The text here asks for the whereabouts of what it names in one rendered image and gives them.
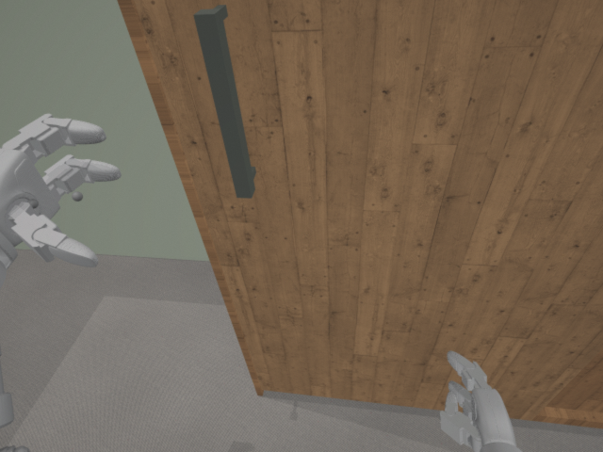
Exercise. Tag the left robot hand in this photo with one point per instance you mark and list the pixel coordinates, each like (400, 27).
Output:
(20, 181)

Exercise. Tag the handle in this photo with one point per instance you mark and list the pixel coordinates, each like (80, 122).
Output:
(212, 36)

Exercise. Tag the right robot hand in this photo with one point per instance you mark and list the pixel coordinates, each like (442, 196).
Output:
(484, 419)

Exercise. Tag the wardrobe door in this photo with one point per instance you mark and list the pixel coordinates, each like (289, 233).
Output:
(429, 178)
(585, 391)

